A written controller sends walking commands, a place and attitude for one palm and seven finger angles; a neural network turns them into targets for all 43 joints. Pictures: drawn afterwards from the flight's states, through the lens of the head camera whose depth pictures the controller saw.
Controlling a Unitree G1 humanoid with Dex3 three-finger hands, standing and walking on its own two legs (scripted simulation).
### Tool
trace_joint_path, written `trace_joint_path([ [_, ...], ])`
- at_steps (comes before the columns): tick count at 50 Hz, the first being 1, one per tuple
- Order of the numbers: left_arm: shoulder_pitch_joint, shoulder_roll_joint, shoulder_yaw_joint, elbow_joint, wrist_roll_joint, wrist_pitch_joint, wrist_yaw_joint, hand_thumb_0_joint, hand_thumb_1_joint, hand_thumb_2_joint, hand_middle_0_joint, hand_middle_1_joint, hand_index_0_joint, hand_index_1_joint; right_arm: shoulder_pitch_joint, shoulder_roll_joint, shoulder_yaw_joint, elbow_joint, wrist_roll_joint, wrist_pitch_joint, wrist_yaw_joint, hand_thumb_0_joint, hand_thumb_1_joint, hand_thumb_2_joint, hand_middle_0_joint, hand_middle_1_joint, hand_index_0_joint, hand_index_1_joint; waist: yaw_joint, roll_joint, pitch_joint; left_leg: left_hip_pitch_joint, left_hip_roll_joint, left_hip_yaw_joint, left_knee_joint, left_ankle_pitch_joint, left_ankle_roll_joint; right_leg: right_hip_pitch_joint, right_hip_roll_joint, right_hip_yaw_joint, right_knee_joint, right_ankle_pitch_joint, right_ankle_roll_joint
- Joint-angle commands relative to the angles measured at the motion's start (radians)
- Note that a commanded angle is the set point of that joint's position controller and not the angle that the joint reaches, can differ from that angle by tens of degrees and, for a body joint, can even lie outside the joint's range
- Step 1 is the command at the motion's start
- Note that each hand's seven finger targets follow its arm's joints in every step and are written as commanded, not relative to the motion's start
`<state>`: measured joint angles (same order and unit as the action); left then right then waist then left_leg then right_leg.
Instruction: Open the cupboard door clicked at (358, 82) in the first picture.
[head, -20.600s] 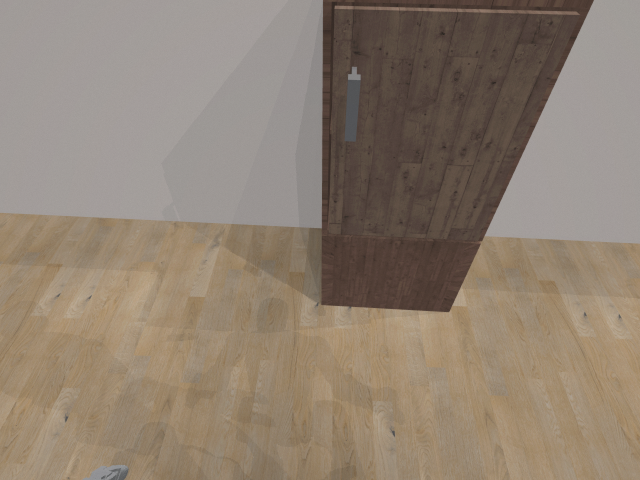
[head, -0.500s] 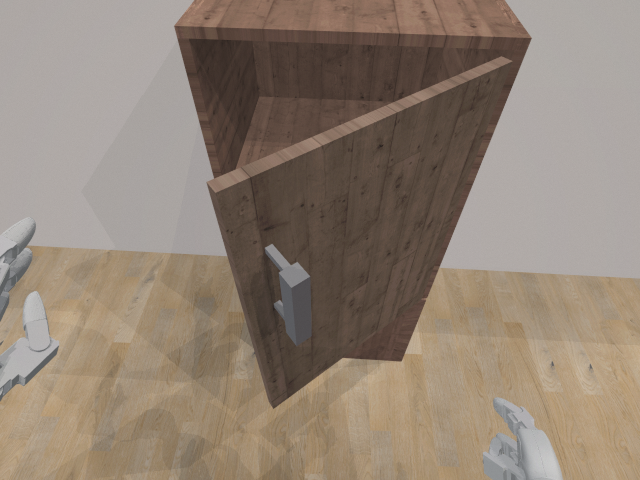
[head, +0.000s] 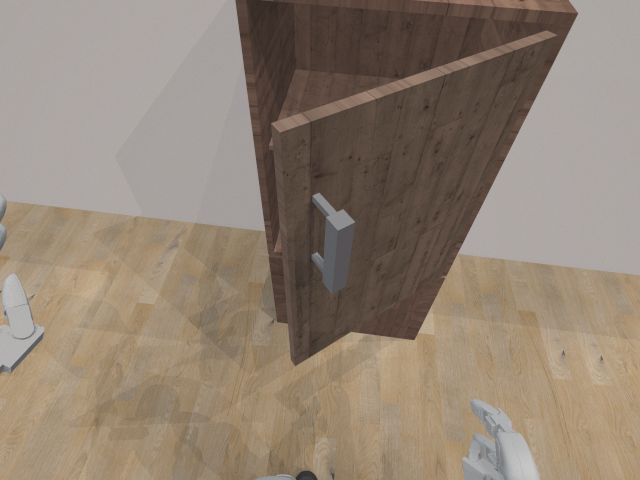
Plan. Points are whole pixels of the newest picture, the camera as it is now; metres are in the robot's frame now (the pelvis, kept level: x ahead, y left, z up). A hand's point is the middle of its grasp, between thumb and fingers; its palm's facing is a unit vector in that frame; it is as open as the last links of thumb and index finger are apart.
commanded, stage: step back with the hand held close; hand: left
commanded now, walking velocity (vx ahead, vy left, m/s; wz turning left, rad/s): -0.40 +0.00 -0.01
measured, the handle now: (327, 244) +0.39 +0.03 +0.08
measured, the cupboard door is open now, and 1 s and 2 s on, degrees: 40 40 40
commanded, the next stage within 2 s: stop stepping back and stand still in 0.38 s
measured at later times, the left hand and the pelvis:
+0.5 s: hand out of the picture +0.14 +0.27 +0.16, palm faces +0.35 -0.82 -0.45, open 7.4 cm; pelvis -0.09 +0.01 +0.00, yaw +0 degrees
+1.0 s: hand out of the picture +0.04 +0.27 +0.17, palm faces +0.43 -0.82 -0.36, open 7.4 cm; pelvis -0.16 +0.01 +0.00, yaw -1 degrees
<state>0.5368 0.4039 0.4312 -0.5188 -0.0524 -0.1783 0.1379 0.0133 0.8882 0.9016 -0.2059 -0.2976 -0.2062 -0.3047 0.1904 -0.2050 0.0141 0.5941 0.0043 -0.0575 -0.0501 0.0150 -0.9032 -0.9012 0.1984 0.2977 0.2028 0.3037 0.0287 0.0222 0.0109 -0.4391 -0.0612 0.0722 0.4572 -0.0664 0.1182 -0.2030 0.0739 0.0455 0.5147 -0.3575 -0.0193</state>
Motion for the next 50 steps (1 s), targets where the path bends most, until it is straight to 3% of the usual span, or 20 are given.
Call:
trace_joint_path([
  [1, -0.006, 0.193, 0.099, -0.229, -0.014, -0.071, 0.009, 0.0, 0.9, 0.9, -0.2, -0.3, -0.2, -0.3, -0.093, -0.151, -0.079, -0.145, 0.013, -0.054, -0.004, 0.0, -0.9, -0.9, 0.2, 0.3, 0.2, 0.3, -0.016, 0.061, -0.258, 0.236, 0.24, -0.248, -0.175, -0.076, -0.063, 0.02, -0.031, 0.009, -0.017, 0.074, 0.008],
  [7, 0.068, 0.225, 0.156, -0.234, -0.035, -0.051, 0.005, 0.0, 0.9, 0.9, -0.2, -0.3, -0.2, -0.3, -0.127, -0.139, -0.073, -0.172, 0.009, -0.03, 0.003, 0.0, -0.9, -0.9, 0.2, 0.3, 0.2, 0.3, -0.015, 0.081, -0.178, 0.001, 0.239, -0.241, -0.226, -0.422, -0.064, 0.057, -0.041, 0.012, -0.034, -0.076, -0.016],
  [9, 0.043, 0.229, 0.145, -0.22, -0.027, -0.047, 0.01, 0.0, 0.9, 0.9, -0.2, -0.3, -0.2, -0.3, -0.115, -0.129, -0.078, -0.169, 0.011, -0.021, 0.004, 0.0, -0.9, -0.9, 0.2, 0.3, 0.2, 0.3, -0.031, -0.054, -0.114, 0.071, 0.136, -0.149, 0.012, -0.396, -0.106, -0.175, -0.156, 0.183, -0.229, -0.227, -0.057],
  [10, 0.012, 0.253, 0.151, -0.244, -0.025, -0.055, 0.018, 0.0, 0.9, 0.9, -0.2, -0.3, -0.2, -0.3, -0.091, -0.127, -0.086, -0.142, 0.011, -0.022, 0.005, 0.0, -0.9, -0.9, 0.2, 0.3, 0.2, 0.3, -0.039, -0.14, -0.115, 0.193, 0.066, -0.108, 0.257, -0.311, -0.141, -0.351, -0.293, 0.318, -0.347, -0.243, -0.119],
  [11, -0.016, 0.227, 0.115, -0.215, -0.013, -0.051, 0.023, 0.0, 0.9, 0.9, -0.2, -0.3, -0.2, -0.3, -0.072, -0.121, -0.087, -0.127, 0.003, -0.019, 0.007, 0.0, -0.9, -0.9, 0.2, 0.3, 0.2, 0.3, -0.044, -0.196, -0.094, 0.177, 0.034, -0.108, 0.453, -0.306, -0.146, -0.391, -0.399, 0.376, -0.372, -0.126, -0.16],
  [12, -0.019, 0.21, 0.096, -0.193, -0.003, -0.045, 0.023, 0.0, 0.9, 0.9, -0.2, -0.3, -0.2, -0.3, -0.074, -0.121, -0.091, -0.123, 0.004, -0.011, 0.009, 0.0, -0.9, -0.9, 0.2, 0.3, 0.2, 0.3, -0.046, -0.161, -0.081, 0.07, 0.028, -0.119, 0.572, -0.347, -0.138, -0.318, -0.404, 0.333, -0.317, 0.087, -0.16],
  [15, -0.136, 0.218, 0.072, -0.157, 0.03, -0.051, 0.032, 0.0, 0.9, 0.9, -0.2, -0.3, -0.2, -0.3, -0.135, -0.1, -0.06, -0.113, 0.001, -0.003, -0.014, 0.0, -0.9, -0.9, 0.2, 0.3, 0.2, 0.3, -0.053, -0.07, 0.028, -0.009, 0.084, -0.127, 0.445, -0.368, -0.134, -0.188, -0.351, 0.229, -0.18, 0.555, -0.131],
  [19, -0.109, 0.235, 0.106, -0.225, 0.029, -0.063, 0.043, 0.0, 0.9, 0.9, -0.2, -0.3, -0.2, -0.3, -0.085, -0.112, -0.059, -0.126, 0.003, -0.015, -0.042, 0.0, -0.9, -0.9, 0.2, 0.3, 0.2, 0.3, -0.04, -0.051, -0.127, 0.078, 0.065, -0.07, 0.022, -0.187, -0.129, 0.081, -0.253, 0.134, -0.016, 0.867, -0.053],
  [22, -0.017, 0.245, 0.148, -0.309, 0.006, -0.103, 0.018, 0.0, 0.9, 0.9, -0.2, -0.3, -0.2, -0.3, -0.062, -0.144, -0.099, -0.158, 0.022, -0.032, -0.027, 0.0, -0.9, -0.9, 0.2, 0.3, 0.2, 0.3, -0.015, 0.089, -0.273, 0.279, 0.247, -0.163, -0.061, 0.532, -0.069, 0.064, -0.059, 0.022, 0.123, 0.405, 0.05],
  [23, 0.046, 0.26, 0.186, -0.305, -0.005, -0.1, 0.012, 0.0, 0.9, 0.9, -0.2, -0.3, -0.2, -0.3, -0.087, -0.131, -0.105, -0.17, 0.01, -0.04, -0.021, 0.0, -0.9, -0.9, 0.2, 0.3, 0.2, 0.3, -0.013, 0.231, -0.289, 0.276, 0.31, -0.253, -0.036, 0.691, -0.025, -0.018, -0.034, -0.022, 0.219, 0.185, 0.052],
  [24, 0.059, 0.246, 0.184, -0.343, -0.009, -0.097, 0.001, 0.0, 0.9, 0.9, -0.2, -0.3, -0.2, -0.3, -0.099, -0.128, -0.093, -0.171, -0.016, -0.053, -0.012, 0.0, -0.9, -0.9, 0.2, 0.3, 0.2, 0.3, -0.012, 0.328, -0.253, 0.208, 0.365, -0.302, -0.1, 0.681, 0.013, -0.047, -0.01, -0.023, 0.343, -0.095, 0.052],
  [25, 0.069, 0.248, 0.196, -0.371, -0.004, -0.103, 0.003, 0.0, 0.9, 0.9, -0.2, -0.3, -0.2, -0.3, -0.058, -0.12, -0.098, -0.151, -0.017, -0.077, -0.007, 0.0, -0.9, -0.9, 0.2, 0.3, 0.2, 0.3, -0.017, 0.287, -0.25, 0.241, 0.363, -0.299, -0.078, 0.617, 0.03, -0.091, -0.011, -0.005, 0.391, -0.151, 0.044],
  [27, 0.132, 0.189, 0.164, -0.353, -0.01, -0.087, 0.013, 0.0, 0.9, 0.9, -0.2, -0.3, -0.2, -0.3, -0.028, -0.115, -0.1, -0.135, 0.002, -0.098, 0.01, 0.0, -0.9, -0.9, 0.2, 0.3, 0.2, 0.3, -0.031, 0.178, -0.227, 0.358, 0.319, -0.232, -0.046, 0.575, 0.015, -0.173, -0.011, -0.043, 0.327, -0.091, 0.053],
  [30, 0.133, 0.215, 0.183, -0.332, -0.013, -0.058, 0.017, 0.0, 0.9, 0.9, -0.2, -0.3, -0.2, -0.3, -0.033, -0.119, -0.09, -0.13, 0.003, -0.117, 0.011, 0.0, -0.9, -0.9, 0.2, 0.3, 0.2, 0.3, -0.037, 0.191, -0.173, 0.322, 0.284, -0.21, -0.113, 0.256, -0.013, -0.12, -0.006, -0.077, 0.176, -0.093, 0.062],
  [36, 0.078, 0.214, 0.144, -0.202, -0.011, -0.029, 0.013, 0.0, 0.9, 0.9, -0.2, -0.3, -0.2, -0.3, -0.06, -0.108, -0.049, -0.12, -0.004, -0.107, -0.006, 0.0, -0.9, -0.9, 0.2, 0.3, 0.2, 0.3, -0.048, 0.092, -0.097, 0.111, 0.169, -0.166, -0.195, -0.363, -0.092, 0.175, -0.034, -0.083, -0.238, 0.037, 0.018],
  [39, 0.057, 0.192, 0.113, -0.178, -0.015, -0.016, 0.011, 0.0, 0.9, 0.9, -0.2, -0.3, -0.2, -0.3, -0.062, -0.112, -0.065, -0.121, -0.003, -0.089, -0.004, 0.0, -0.9, -0.9, 0.2, 0.3, 0.2, 0.3, -0.038, -0.149, -0.087, 0.182, 0.081, -0.09, 0.112, -0.266, -0.121, -0.049, -0.202, 0.185, -0.357, -0.173, -0.049],
  [41, 0.008, 0.192, 0.096, -0.182, -0.01, -0.008, 0.022, 0.0, 0.9, 0.9, -0.2, -0.3, -0.2, -0.3, -0.067, -0.109, -0.06, -0.099, -0.005, -0.083, -0.005, 0.0, -0.9, -0.9, 0.2, 0.3, 0.2, 0.3, -0.037, -0.192, -0.043, 0.058, 0.069, -0.093, 0.303, -0.251, -0.116, -0.055, -0.3, 0.286, -0.363, -0.163, -0.123],
  [44, -0.153, 0.185, 0.064, -0.152, 0.015, -0.039, 0.035, 0.0, 0.9, 0.9, -0.2, -0.3, -0.2, -0.3, -0.074, -0.113, -0.048, -0.078, -0.004, -0.097, -0.018, 0.0, -0.9, -0.9, 0.2, 0.3, 0.2, 0.3, -0.044, -0.083, 0.025, 0.014, 0.096, -0.096, 0.25, -0.298, -0.102, -0.026, -0.304, 0.234, -0.3, -0.086, -0.141],
  [47, -0.171, 0.175, 0.052, -0.103, 0.018, -0.046, 0.043, 0.0, 0.9, 0.9, -0.2, -0.3, -0.2, -0.3, -0.063, -0.116, -0.048, -0.075, -0.004, -0.106, -0.033, 0.0, -0.9, -0.9, 0.2, 0.3, 0.2, 0.3, -0.042, -0.019, 0.04, 0.192, 0.087, -0.072, 0.037, -0.219, -0.082, -0.079, -0.217, 0.133, -0.235, -0.075, -0.079],
  [50, -0.101, 0.188, 0.081, -0.115, 0.006, -0.059, 0.037, 0.0, 0.9, 0.9, -0.2, -0.3, -0.2, -0.3, -0.069, -0.142, -0.064, -0.109, 0.007, -0.099, -0.033, 0.0, -0.9, -0.9, 0.2, 0.3, 0.2, 0.3, -0.025, 0.027, 0.018, 0.239, 0.149, -0.169, -0.013, -0.094, -0.058, -0.05, -0.118, 0.065, -0.15, 0.095, 0.006],
])
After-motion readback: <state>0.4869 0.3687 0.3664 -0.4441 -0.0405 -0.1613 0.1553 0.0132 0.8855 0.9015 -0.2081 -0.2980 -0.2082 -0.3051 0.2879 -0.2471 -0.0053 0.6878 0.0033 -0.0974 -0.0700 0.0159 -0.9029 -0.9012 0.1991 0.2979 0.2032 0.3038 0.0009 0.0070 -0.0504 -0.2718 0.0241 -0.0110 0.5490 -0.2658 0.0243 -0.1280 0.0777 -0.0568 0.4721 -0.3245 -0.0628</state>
